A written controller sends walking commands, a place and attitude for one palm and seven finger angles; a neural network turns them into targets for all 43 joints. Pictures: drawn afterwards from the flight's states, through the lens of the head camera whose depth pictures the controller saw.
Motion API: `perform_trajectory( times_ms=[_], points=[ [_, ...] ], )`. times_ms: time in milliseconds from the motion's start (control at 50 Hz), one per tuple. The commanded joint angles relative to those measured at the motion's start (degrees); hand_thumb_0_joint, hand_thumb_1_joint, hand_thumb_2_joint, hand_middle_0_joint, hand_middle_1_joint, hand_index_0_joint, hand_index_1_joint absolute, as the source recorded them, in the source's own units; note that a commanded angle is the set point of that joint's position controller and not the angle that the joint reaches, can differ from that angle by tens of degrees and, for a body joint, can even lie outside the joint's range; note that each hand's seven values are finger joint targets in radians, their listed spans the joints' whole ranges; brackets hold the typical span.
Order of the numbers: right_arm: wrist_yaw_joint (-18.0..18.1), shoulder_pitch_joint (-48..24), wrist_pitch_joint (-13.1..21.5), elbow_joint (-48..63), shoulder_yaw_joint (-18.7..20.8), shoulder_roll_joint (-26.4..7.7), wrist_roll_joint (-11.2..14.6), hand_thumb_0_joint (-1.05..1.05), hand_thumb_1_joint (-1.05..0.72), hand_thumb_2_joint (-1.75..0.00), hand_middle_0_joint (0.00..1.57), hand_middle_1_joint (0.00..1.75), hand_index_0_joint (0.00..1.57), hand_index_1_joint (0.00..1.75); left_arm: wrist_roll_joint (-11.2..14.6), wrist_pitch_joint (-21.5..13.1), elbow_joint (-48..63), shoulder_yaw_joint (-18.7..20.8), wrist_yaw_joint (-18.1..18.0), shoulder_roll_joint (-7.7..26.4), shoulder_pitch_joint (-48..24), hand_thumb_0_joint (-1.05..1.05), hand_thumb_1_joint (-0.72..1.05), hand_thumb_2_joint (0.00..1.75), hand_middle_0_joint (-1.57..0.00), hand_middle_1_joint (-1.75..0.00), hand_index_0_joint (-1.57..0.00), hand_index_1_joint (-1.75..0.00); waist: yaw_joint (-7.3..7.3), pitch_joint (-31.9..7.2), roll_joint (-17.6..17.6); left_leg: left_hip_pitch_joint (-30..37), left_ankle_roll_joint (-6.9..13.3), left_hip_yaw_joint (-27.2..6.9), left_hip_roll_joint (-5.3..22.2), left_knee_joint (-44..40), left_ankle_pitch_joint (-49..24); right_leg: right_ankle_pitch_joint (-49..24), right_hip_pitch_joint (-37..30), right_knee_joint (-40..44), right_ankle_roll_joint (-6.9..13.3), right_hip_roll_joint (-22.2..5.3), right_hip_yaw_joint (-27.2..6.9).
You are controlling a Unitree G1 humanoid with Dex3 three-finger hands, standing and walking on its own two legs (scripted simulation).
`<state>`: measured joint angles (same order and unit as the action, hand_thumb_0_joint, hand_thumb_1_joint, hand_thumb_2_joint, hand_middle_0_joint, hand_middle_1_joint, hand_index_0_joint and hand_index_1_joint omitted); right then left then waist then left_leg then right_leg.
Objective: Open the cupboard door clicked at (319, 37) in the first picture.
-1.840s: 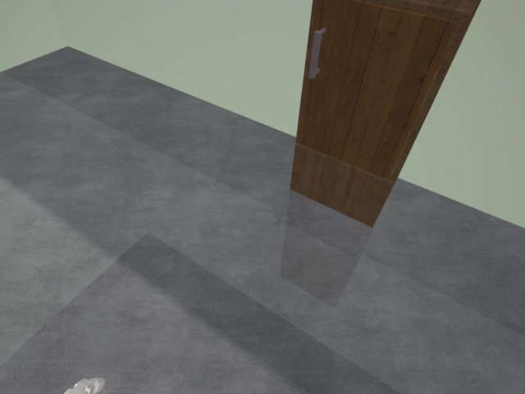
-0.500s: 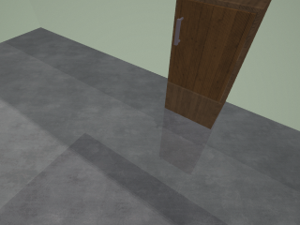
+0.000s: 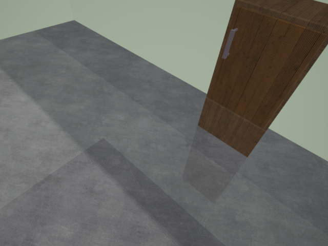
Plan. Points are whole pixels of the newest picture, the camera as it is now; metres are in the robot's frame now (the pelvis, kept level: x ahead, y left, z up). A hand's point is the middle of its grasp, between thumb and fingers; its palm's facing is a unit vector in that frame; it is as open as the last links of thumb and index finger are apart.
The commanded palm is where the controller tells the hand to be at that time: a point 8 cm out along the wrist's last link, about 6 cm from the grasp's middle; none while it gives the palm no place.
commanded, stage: walk to a spot facing it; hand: left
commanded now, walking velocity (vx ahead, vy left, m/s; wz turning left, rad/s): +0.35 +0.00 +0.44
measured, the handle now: (230, 43) +1.11 -0.32 +0.00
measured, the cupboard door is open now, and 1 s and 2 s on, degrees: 0 0 0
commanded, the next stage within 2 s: turn to face it in 0.62 s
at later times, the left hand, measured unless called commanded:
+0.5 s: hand (102, 200) +0.28 +0.20 -0.17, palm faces +0.09 -0.98 -0.16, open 7.4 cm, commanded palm none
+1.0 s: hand (92, 209) +0.26 +0.23 -0.19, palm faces +0.31 -0.94 -0.15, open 7.3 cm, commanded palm none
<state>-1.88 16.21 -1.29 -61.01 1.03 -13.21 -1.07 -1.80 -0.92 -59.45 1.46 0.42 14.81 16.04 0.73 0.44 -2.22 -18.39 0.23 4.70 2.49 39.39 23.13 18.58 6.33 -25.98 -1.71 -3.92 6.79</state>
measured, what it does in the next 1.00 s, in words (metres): walks ahead: right foot, then left foot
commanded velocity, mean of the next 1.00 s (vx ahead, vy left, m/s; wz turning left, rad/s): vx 0.21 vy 0.00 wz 0.07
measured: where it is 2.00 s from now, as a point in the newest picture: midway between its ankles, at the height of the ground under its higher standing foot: (142, 224)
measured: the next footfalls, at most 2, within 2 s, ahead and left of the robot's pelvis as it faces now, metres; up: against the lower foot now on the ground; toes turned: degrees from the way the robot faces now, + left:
right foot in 0.52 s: +0.36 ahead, -0.09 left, +0.00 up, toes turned +2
left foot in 0.90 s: +0.43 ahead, +0.19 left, +0.00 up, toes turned +24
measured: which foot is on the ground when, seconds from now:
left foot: down 0.00-0.52, up 0.54-0.88, down 0.90-1.00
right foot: down 0.00-0.04, up 0.06-0.50, down 0.52-0.92, up 0.94-1.00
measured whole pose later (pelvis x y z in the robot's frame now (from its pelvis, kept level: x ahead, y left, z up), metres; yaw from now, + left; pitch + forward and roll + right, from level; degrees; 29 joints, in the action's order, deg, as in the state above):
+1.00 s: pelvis +0.36 +0.08 -0.01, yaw +12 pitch -2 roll -2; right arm 0.5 2.5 2.4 -56.1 0.9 -9.0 -1.5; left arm -0.9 1.1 -64.1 2.2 -0.9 10.9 21.1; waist -4.3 4.5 -2.3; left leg -19.2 2.7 10.7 6.4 35.4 14.8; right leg 32.6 16.2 -53.6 -1.9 -3.9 5.7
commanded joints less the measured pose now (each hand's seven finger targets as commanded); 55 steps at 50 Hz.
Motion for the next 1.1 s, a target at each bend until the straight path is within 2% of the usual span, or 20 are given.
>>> perform_trajectory(
  times_ms=[0, 20, 40, 80, 160, 380, 420, 460, 480, 500, 520, 580, 640, 700, 780, 840, 860, 900, 980, 1080],
  points=[
    [0.8, 11.4, 2.8, 2.1, 3.3, -10.5, -0.5, 0.00, -0.90, -0.90, 0.20, 0.30, 0.20, 0.30, 0.9, -0.2, 4.5, 2.4, -0.2, 6.9, -1.0, 0.00, 0.90, 0.90, -0.20, -0.30, -0.20, -0.30, 5.51, 1.1, 15.2, 19.6, 3.8, -13.8, 7.3, -19.7, 5.9, 7.0, 22.1, -17.6, 1.6, -4.7, 2.6],
    [1.5, 17.4, 3.3, 1.4, 4.5, -15.2, -0.8, 0.00, -0.90, -0.90, 0.20, 0.30, 0.20, 0.30, 1.0, -0.3, 8.1, 1.6, 0.2, 3.2, -4.2, 0.00, 0.90, 0.90, -0.20, -0.30, -0.20, -0.30, 6.84, 2.6, 24.6, 20.4, 9.8, -36.3, 20.1, -30.0, 10.1, 17.8, 34.4, -34.5, -0.8, 2.0, 2.4],
    [1.9, 17.4, 3.1, 0.9, 4.2, -14.0, -0.2, 0.00, -0.90, -0.90, 0.20, 0.30, 0.20, 0.30, 0.4, -0.6, 9.4, 1.6, -0.1, 4.6, -8.6, 0.00, 0.90, 0.90, -0.20, -0.30, -0.20, -0.30, 6.60, 3.7, 15.4, 16.8, 13.4, -40.5, 22.0, -30.9, 13.7, 14.9, 37.2, -41.8, 0.9, -1.1, -4.7],
    [2.6, 10.8, 4.2, 2.4, 3.0, -9.2, 0.0, 0.00, -0.90, -0.90, 0.20, 0.30, 0.20, 0.30, 0.1, -1.3, 7.7, 2.2, 0.5, 3.5, -8.4, 0.00, 0.90, 0.90, -0.20, -0.30, -0.20, -0.30, 3.43, 6.1, 7.5, 11.7, 11.7, -32.3, 17.0, -30.6, 9.5, 4.3, 36.9, -44.0, 0.9, -3.9, -7.5],
    [3.1, 8.4, 6.0, 1.4, 2.4, -5.4, 0.3, 0.00, -0.90, -0.90, 0.20, 0.30, 0.20, 0.30, 0.0, -0.8, 4.3, 2.0, 0.9, 1.0, -2.3, 0.00, 0.90, 0.90, -0.20, -0.30, -0.20, -0.30, 0.31, 3.3, 7.1, 11.3, 10.5, -17.7, 10.9, -28.7, -12.1, -2.7, 30.2, -36.7, -1.0, -4.2, -5.0],
    [3.6, 14.1, 6.0, -2.9, 2.9, -2.8, -0.3, 0.00, -0.90, -0.90, 0.20, 0.30, 0.20, 0.30, 0.5, -1.7, 7.6, 1.9, 0.8, -2.1, -14.5, 0.00, 0.90, 0.90, -0.20, -0.30, -0.20, -0.30, 3.31, 7.3, 8.7, 17.8, 10.2, -12.8, 10.0, -25.7, -30.5, -6.5, 27.5, -13.5, -0.3, -1.5, -0.6],
    [3.8, 13.1, 5.8, -2.9, 3.0, -3.3, -0.4, 0.00, -0.90, -0.90, 0.20, 0.30, 0.20, 0.30, 0.6, -2.0, 7.1, 2.2, 0.7, -1.6, -12.9, 0.00, 0.90, 0.90, -0.20, -0.30, -0.20, -0.30, 2.01, 7.3, 9.5, 15.8, 9.5, -12.5, 10.0, -22.4, -36.6, -5.4, 20.7, -10.4, 1.0, 0.2, 0.3],
    [3.7, 10.9, 5.8, -2.6, 3.2, -3.9, 0.0, 0.00, -0.90, -0.90, 0.20, 0.30, 0.20, 0.30, 0.3, -2.8, 3.7, 3.2, 0.4, 0.8, -0.5, 0.00, 0.90, 0.90, -0.20, -0.30, -0.20, -0.30, -4.17, 1.8, 5.7, 11.4, 6.9, -10.5, 7.4, -8.3, -43.5, -9.4, 3.0, -4.5, 2.3, 2.3, 0.8],
    [3.2, 10.7, 6.0, -1.6, 3.1, -2.9, 0.6, 0.00, -0.90, -0.90, 0.20, 0.30, 0.20, 0.30, -0.2, -3.7, 1.4, 4.4, -0.2, 5.1, 9.0, 0.00, 0.90, 0.90, -0.20, -0.30, -0.20, -0.30, -7.91, -4.8, -0.5, 0.6, 4.4, -8.0, 4.0, 7.3, -34.8, -9.5, -13.4, -2.8, 5.6, -6.1, -8.7],
    [2.9, 12.5, 6.6, 0.7, 2.5, 0.5, 1.1, 0.00, -0.90, -0.90, 0.20, 0.30, 0.20, 0.30, -0.3, -3.9, -0.3, 6.0, -1.0, 11.8, 17.0, 0.00, 0.90, 0.90, -0.20, -0.30, -0.20, -0.30, -8.83, -12.9, -14.5, -13.4, 1.8, -3.2, -5.8, 27.0, 3.9, -13.9, -25.0, 4.8, 11.8, -24.4, -33.8],
    [2.7, 9.0, 6.1, 1.5, 3.0, -1.5, 0.8, 0.00, -0.90, -0.90, 0.20, 0.30, 0.20, 0.30, 0.6, -3.5, 0.0, 5.8, -1.0, 12.3, 15.7, 0.00, 0.90, 0.90, -0.20, -0.30, -0.20, -0.30, -8.52, -10.9, -7.9, -15.0, 2.6, -6.9, -2.7, 35.7, 8.8, -7.1, -18.5, 8.8, 13.9, -26.1, -36.1],
    [1.3, 0.6, 4.2, 3.6, 3.1, 0.8, -0.2, 0.00, -0.90, -0.90, 0.20, 0.30, 0.20, 0.30, 0.1, -3.6, 3.1, 3.3, -1.6, 2.7, 2.0, 0.00, 0.90, 0.90, -0.20, -0.30, -0.20, -0.30, -3.16, 3.2, -2.2, -16.7, 1.7, -7.1, 4.2, 37.7, -2.9, 0.1, 4.0, 13.0, 9.5, -20.7, -19.4],
    [0.6, 2.2, 1.8, 3.6, 3.1, 1.8, -0.2, 0.00, -0.90, -0.90, 0.20, 0.30, 0.20, 0.30, -0.2, -3.8, 3.6, 2.4, -1.8, 0.8, -0.5, 0.00, 0.90, 0.90, -0.20, -0.30, -0.20, -0.30, 0.62, 3.7, -5.5, -13.1, -0.5, -4.6, 5.2, 30.1, -4.7, -10.2, 10.2, 13.3, 7.0, -17.5, -5.8],
    [-0.2, -1.5, 1.0, 5.6, 2.7, 2.5, -0.3, 0.00, -0.90, -0.90, 0.20, 0.30, 0.20, 0.30, -0.1, -3.6, 3.9, 2.6, -1.8, 1.8, -0.3, 0.00, 0.90, 0.90, -0.20, -0.30, -0.20, -0.30, 0.79, 4.0, -5.1, -11.4, -1.7, -1.3, 5.0, 19.0, -8.1, -16.8, 11.1, 12.6, 6.5, -15.5, 1.0],
    [0.1, -3.7, 2.2, 5.2, 1.5, 3.6, -0.4, 0.00, -0.90, -0.90, 0.20, 0.30, 0.20, 0.30, 0.1, -3.2, 1.0, 1.5, -1.7, 2.4, 3.7, 0.00, 0.90, 0.90, -0.20, -0.30, -0.20, -0.30, -1.05, 1.7, -5.8, -4.0, -1.2, 2.6, 1.8, 2.8, -12.2, -29.9, 6.4, 7.7, 6.8, -11.8, 1.1],
    [1.1, -1.3, 3.3, 3.4, 1.3, 0.7, -0.4, 0.00, -0.90, -0.90, 0.20, 0.30, 0.20, 0.30, 0.7, -2.0, -0.4, 1.3, -1.9, 2.6, 3.9, 0.00, 0.90, 0.90, -0.20, -0.30, -0.20, -0.30, 0.42, -0.9, -3.7, 9.0, -1.8, 3.5, 1.3, -10.2, -19.7, -29.7, 6.0, 0.7, 5.5, -9.2, -0.4],
    [1.7, 2.2, 3.9, 2.3, 2.0, -3.2, -0.5, 0.00, -0.90, -0.90, 0.20, 0.30, 0.20, 0.30, 0.8, -1.6, -0.2, 1.0, -2.0, 1.5, 4.9, 0.00, 0.90, 0.90, -0.20, -0.30, -0.20, -0.30, 1.67, -4.6, 3.2, 18.3, -1.2, 0.7, 5.4, -12.8, -32.2, -22.5, 9.0, -6.0, 3.4, -6.4, 0.0],
    [3.0, 5.8, 3.5, 1.9, 3.3, -11.6, -0.1, 0.00, -0.90, -0.90, 0.20, 0.30, 0.20, 0.30, 1.4, -0.4, 0.3, 0.7, -1.9, -0.6, 7.9, 0.00, 0.90, 0.90, -0.20, -0.30, -0.20, -0.30, 2.88, -9.5, 20.9, 25.2, 8.8, -14.0, 24.5, -16.6, -52.9, 20.8, 18.3, -27.0, -0.6, 1.2, 0.7],
    [3.8, -5.3, 3.0, 5.3, 2.5, -7.3, -0.3, 0.00, -0.90, -0.90, 0.20, 0.30, 0.20, 0.30, 0.8, 1.6, 0.5, 2.6, -0.7, 0.3, 2.8, 0.00, 0.90, 0.90, -0.20, -0.30, -0.20, -0.30, 0.31, -0.3, 10.2, 11.0, 8.0, -4.3, 20.9, -19.5, -38.2, 12.0, 21.5, -39.7, -0.6, -2.3, -4.2],
    [3.8, -7.2, 2.6, 6.2, 3.4, -5.6, -0.1, 0.00, -0.90, -0.90, 0.20, 0.30, 0.20, 0.30, 0.6, 3.7, 2.6, 3.8, -0.2, -1.4, 3.2, 0.00, 0.90, 0.90, -0.20, -0.30, -0.20, -0.30, -0.96, -0.6, 11.1, 8.6, 7.1, 2.1, 19.9, -22.9, -24.6, 6.8, 21.0, -35.2, -1.6, -2.3, -2.4]
  ],
)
